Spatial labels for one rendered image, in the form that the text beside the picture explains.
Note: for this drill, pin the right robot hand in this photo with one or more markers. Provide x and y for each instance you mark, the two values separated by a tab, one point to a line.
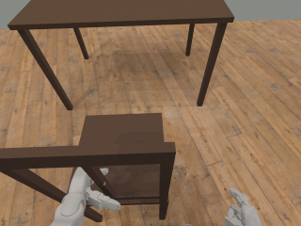
246	216

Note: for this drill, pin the chair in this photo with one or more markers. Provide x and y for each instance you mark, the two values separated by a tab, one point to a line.
130	146

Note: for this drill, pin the table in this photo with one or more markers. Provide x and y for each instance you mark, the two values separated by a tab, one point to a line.
59	14

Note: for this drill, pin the robot left forearm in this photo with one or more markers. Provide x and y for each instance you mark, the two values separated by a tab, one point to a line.
71	211

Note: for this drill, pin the left robot hand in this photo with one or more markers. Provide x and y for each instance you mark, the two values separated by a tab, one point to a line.
81	182

